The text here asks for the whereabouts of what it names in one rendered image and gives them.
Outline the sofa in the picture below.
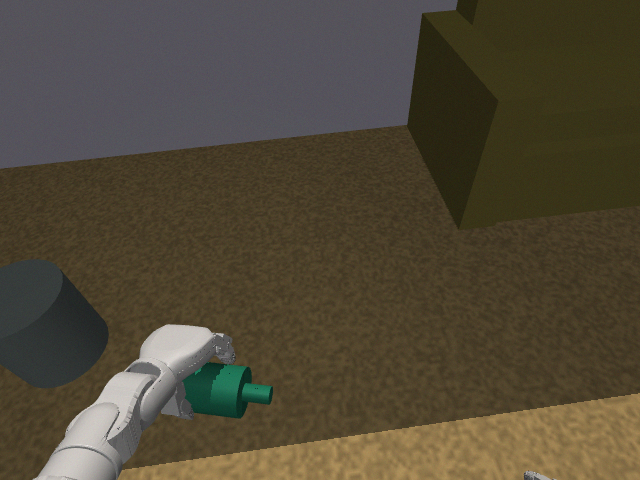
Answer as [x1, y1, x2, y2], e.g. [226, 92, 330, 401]
[407, 0, 640, 230]

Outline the left robot hand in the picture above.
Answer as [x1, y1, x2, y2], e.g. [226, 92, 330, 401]
[139, 324, 236, 420]

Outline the left robot arm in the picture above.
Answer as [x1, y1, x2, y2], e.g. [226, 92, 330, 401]
[32, 357, 176, 480]

